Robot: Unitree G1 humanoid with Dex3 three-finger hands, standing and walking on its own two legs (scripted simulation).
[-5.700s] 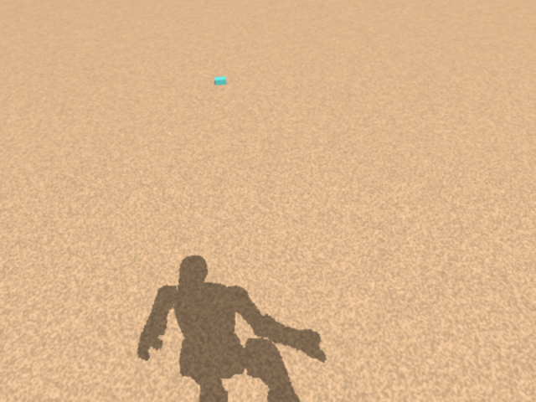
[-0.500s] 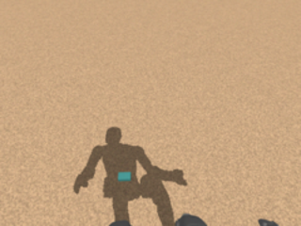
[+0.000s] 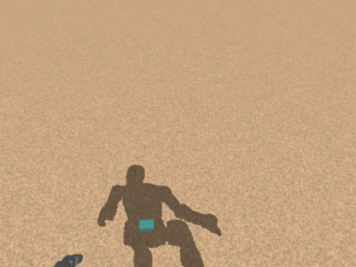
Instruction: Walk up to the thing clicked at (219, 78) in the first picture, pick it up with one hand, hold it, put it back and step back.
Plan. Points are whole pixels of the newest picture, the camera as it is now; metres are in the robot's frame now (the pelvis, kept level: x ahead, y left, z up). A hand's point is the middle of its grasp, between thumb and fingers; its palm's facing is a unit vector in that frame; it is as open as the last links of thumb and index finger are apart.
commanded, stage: walk up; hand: left
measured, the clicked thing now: (147, 225) +0.45 +0.20 -0.76
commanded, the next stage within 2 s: stand in 0.66 s
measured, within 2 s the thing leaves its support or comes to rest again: neither
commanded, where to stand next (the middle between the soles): +0.07 -0.01 m, yaw +0 degrees
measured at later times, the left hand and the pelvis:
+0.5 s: hand out of the picture +0.07 +0.25 -0.16, palm faces -0.01 -0.95 -0.32, open 7.4 cm; pelvis +0.01 +0.00 +0.01, yaw +0 degrees
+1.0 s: hand out of the picture +0.11 +0.26 -0.15, palm faces -0.02 -0.94 -0.34, open 7.4 cm; pelvis +0.03 +0.00 +0.01, yaw +1 degrees
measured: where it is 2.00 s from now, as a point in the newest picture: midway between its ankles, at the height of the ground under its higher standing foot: outside the picture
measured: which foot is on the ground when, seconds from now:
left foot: down 0.00-1.00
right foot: down 0.00-1.00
